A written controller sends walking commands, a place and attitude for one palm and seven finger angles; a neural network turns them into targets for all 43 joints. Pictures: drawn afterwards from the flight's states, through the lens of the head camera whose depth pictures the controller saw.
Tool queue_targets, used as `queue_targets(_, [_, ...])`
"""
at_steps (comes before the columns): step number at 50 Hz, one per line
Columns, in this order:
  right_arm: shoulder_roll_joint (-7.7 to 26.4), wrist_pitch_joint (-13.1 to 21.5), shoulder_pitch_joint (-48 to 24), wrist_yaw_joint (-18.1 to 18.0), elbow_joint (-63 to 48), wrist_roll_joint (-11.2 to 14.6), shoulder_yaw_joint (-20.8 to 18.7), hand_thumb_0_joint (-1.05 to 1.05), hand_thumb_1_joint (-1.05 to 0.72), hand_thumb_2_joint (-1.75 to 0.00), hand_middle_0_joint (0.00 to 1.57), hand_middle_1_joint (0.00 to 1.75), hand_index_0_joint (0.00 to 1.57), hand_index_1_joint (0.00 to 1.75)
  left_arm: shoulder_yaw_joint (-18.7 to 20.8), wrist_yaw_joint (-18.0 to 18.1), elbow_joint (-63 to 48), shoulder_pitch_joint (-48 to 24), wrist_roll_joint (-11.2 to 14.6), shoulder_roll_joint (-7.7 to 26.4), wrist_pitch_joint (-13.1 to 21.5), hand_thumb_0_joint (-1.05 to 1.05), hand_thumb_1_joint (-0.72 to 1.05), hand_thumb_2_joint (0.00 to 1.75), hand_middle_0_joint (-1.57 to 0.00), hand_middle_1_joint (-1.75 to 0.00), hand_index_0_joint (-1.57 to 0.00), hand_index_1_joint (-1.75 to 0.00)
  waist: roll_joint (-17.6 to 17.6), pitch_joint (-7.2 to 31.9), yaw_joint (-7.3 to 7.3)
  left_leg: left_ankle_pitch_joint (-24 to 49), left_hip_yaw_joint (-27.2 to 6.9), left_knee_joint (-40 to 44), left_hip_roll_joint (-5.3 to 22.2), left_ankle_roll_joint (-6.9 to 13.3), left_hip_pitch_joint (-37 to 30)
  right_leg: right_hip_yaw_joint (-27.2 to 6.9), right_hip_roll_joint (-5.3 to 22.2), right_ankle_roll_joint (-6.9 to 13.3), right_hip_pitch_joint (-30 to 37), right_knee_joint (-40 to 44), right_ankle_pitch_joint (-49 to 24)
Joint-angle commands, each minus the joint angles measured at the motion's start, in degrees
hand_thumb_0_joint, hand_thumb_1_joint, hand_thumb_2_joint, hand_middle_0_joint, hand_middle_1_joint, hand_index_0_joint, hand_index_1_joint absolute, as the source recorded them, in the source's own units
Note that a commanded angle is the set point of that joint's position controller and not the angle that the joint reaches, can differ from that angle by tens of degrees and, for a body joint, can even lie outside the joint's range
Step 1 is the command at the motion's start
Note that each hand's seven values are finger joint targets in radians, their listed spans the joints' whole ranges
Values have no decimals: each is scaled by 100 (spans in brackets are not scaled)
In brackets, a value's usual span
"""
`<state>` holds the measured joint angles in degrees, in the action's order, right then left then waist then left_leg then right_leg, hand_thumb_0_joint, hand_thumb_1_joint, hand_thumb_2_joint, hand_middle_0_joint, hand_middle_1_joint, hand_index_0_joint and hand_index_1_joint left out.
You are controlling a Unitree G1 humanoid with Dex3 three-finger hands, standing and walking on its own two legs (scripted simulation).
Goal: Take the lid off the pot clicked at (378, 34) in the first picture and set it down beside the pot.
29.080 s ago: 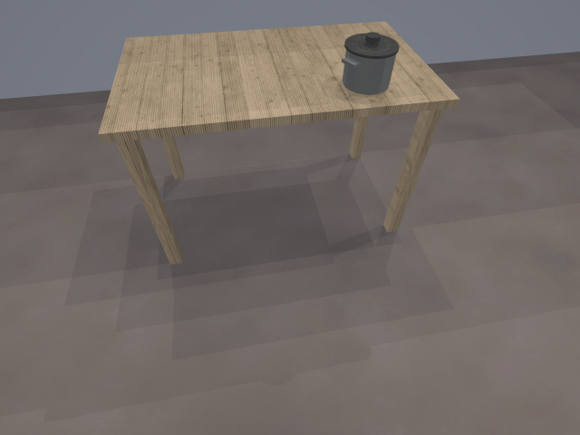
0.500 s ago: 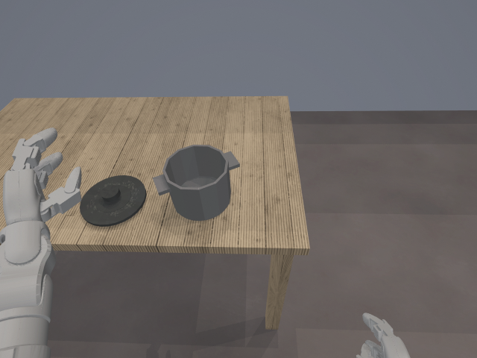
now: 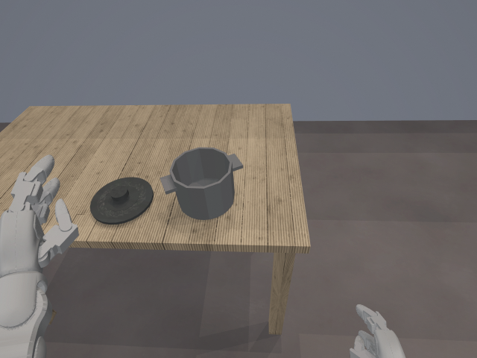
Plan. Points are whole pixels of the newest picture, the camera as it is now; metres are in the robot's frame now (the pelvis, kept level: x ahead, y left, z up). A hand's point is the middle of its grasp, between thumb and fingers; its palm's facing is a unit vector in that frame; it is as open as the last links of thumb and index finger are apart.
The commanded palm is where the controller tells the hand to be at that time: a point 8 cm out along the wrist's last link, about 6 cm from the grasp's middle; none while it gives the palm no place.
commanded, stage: draw the hand back to the body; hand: left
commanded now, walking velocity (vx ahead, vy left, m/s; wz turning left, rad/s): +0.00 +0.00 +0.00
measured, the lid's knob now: (119, 193) +0.50 +0.38 -0.06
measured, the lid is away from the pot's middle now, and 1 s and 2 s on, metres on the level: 0.23 0.23 0.23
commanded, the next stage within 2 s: step back with the hand held close in 0.46 s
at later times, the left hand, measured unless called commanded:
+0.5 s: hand (59, 271) +0.17 +0.25 +0.15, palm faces +0.41 -0.83 -0.38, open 7.4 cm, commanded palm +0.13 +0.29 +0.17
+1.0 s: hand (41, 292) +0.15 +0.26 +0.14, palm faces +0.30 -0.83 -0.48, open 7.4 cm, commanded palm +0.10 +0.31 +0.17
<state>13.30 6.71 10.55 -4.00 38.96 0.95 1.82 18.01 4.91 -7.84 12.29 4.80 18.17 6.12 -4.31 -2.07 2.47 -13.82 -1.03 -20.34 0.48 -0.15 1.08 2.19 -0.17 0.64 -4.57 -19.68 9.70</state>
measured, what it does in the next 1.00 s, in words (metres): stands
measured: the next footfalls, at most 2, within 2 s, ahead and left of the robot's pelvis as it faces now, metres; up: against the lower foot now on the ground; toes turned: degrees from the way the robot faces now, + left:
right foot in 1.94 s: -0.11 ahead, -0.11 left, +0.00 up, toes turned +2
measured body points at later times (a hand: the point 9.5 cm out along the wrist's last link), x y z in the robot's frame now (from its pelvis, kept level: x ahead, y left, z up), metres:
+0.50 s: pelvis +0.00 +0.01 +0.00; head -0.03 -0.02 +0.45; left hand +0.15 +0.29 +0.17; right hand +0.19 -0.20 -0.08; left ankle -0.02 +0.12 -0.75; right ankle +0.02 -0.11 -0.75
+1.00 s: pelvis -0.03 +0.03 -0.01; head -0.01 +0.04 +0.44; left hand +0.13 +0.31 +0.17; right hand +0.15 -0.21 -0.08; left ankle -0.02 +0.12 -0.75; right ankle +0.02 -0.11 -0.75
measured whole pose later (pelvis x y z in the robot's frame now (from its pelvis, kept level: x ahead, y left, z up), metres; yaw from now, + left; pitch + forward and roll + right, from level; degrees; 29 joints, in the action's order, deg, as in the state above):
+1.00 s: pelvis -0.03 +0.03 -0.01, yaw +1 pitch -1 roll +0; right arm 12.4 3.2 12.2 -3.4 31.6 1.2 -0.8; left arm 20.5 4.7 -33.1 36.9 2.3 22.8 10.8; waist 1.5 -2.3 0.6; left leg -15.1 -0.4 -29.8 -2.7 2.1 14.0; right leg 1.4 3.1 -1.8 -17.4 -29.3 11.1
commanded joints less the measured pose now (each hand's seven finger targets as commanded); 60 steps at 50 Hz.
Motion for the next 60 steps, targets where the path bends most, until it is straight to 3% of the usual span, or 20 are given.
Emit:
queue_targets(1, [504,393,-863,-38,-983,-8,-206,0,-90,-90,20,30,20,30,539,86,-1741,-665,13,1193,403,0,90,90,-20,-30,-20,-30,102,542,1,912,67,282,-24,193,337,-19,70,71,257,309,-533])
queue_targets(13, [437,532,-835,-31,-1127,-60,-214,0,-90,-90,20,30,20,30,385,89,-2825,883,-63,964,390,0,90,90,-20,-30,-20,-30,4,351,59,721,7,234,2,168,462,-14,55,82,116,269,-283])
queue_targets(15, [421,556,-823,-45,-1133,-75,-215,0,-90,-90,20,30,20,30,442,111,-2855,1176,-73,976,380,0,90,90,-20,-30,-20,-30,258,312,85,670,1,209,10,176,510,-3,48,73,90,270,-214])
queue_targets(18, [422,568,-794,-89,-1085,-67,-209,0,-90,-90,20,30,20,30,458,146,-2812,977,-95,996,370,0,90,90,-20,-30,-20,-30,144,189,32,589,12,184,-15,186,530,-28,50,74,-10,309,-143])
queue_targets(19, [420,567,-786,-92,-1091,-73,-203,0,-90,-90,20,30,20,30,379,146,-2838,979,-104,925,368,0,90,90,-20,-30,-20,-30,266,176,30,617,-10,191,-9,186,529,-6,48,73,-12,295,-153])
queue_targets(21, [411,596,-796,-84,-1110,-67,-197,0,-90,-90,20,30,20,30,309,134,-2978,978,-131,876,366,0,90,90,-20,-30,-20,-30,-15,223,21,617,-16,183,-13,173,452,-25,50,81,-38,285,-135])
queue_targets(25, [414,595,-811,-89,-1114,-84,-194,0,-90,-90,20,30,20,30,336,150,-2946,1089,-128,901,338,0,90,90,-20,-30,-20,-30,252,218,65,624,-32,184,-9,187,505,-10,51,73,11,270,-118])
queue_targets(27, [402,603,-801,-83,-1124,-83,-189,0,-90,-90,20,30,20,30,363,149,-3040,1081,-138,928,350,0,90,90,-20,-30,-20,-30,9,283,66,605,-37,200,-18,169,495,-26,49,83,50,254,-114])
queue_targets(28, [389,606,-799,-87,-1107,-93,-192,0,-90,-90,20,30,20,30,445,166,-2971,1188,-134,979,346,0,90,90,-20,-30,-20,-30,82,296,97,657,-44,201,-21,169,519,-15,50,87,100,243,-177])
queue_targets(29, [572,448,-646,-33,-1339,-20,-213,0,-90,-90,20,30,20,30,1429,227,-3711,160,-111,1921,680,0,90,90,-20,-30,-20,-30,185,-178,-6,191,-136,55,73,295,1026,-626,336,40,-349,444,-388])
queue_targets(30, [454,385,-564,-19,-1188,-54,-226,0,-90,-90,20,30,20,30,1194,198,-3029,717,-132,1535,740,0,90,90,-20,-30,-20,-30,642,-198,-54,125,-208,-75,71,303,1060,-651,469,56,-429,480,-314])
queue_targets(33, [547,279,-541,58,-1309,-57,-306,0,-90,-90,20,30,20,30,773,76,-2872,1482,-170,1015,814,0,90,90,-20,-30,-20,-30,506,195,-98,541,-218,-187,121,307,1060,-578,561,29,-323,222,-775])
queue_targets(35, [596,189,-522,93,-1383,-45,-371,0,-90,-90,20,30,20,30,667,37,-2998,1875,-185,903,832,0,90,90,-20,-30,-20,-30,338,596,-102,1068,-195,-232,199,314,1071,-434,619,-13,-68,-89,-1408])
queue_targets(40, [551,-17,-488,76,-1556,3,-491,0,-90,-90,20,30,20,30,939,78,-3376,2353,-206,1156,874,0,90,90,-20,-30,-20,-30,596,1164,-118,1890,-251,-416,310,301,1111,-308,686,-60,75,-559,-2150])
queue_targets(44, [544,-62,-460,34,-1665,38,-492,0,-90,-90,20,30,20,30,1026,142,-3773,2403,-181,1274,919,0,90,90,-20,-30,-20,-30,151,1213,-141,2037,-418,-392,448,312,1332,-251,633,-83,-36,-929,-1904])
queue_targets(49, [574,13,-385,8,-1715,32,-490,0,-90,-90,20,30,20,30,1004,177,-3905,2293,-182,1224,891,0,90,90,-20,-30,-20,-30,-173,832,-147,1229,-678,-138,689,426,2063,-184,463,-123,-208,-1419,-828])
queue_targets(51, [591,72,-369,7,-1721,18,-484,0,-90,-90,20,30,20,30,1016,183,-3906,2223,-206,1228,885,0,90,90,-20,-30,-20,-30,-378,685,-162,562,-754,-9,764,484,2471,-221,430,-118,-210,-1623,-469])
queue_targets(53, [605,127,-306,18,-1744,26,-486,0,-90,-90,20,30,20,30,992,187,-3838,2138,-225,1147,888,0,90,90,-20,-30,-20,-30,-226,531,-184,-241,-788,10,793,526,2984,-236,407,-113,-78,-1727,-308])
queue_targets(56, [592,184,-225,23,-1755,48,-486,0,-90,-90,20,30,20,30,1042,205,-3747,2014,-266,1213,897,0,90,90,-20,-30,-20,-30,183,396,-228,-1416,-681,-249,549,496,3422,-498,558,-29,-128,-1490,-151])
queue_targets(60, [547,230,-134,43,-1700,14,-503,0,-90,-90,20,30,20,30,993,252,-3702,1915,-258,1238,969,0,90,90,-20,-30,-20,-30,941,285,-304,-1782,-455,-1245,129,338,2693,-1230,1045,238,-1435,-202,1315])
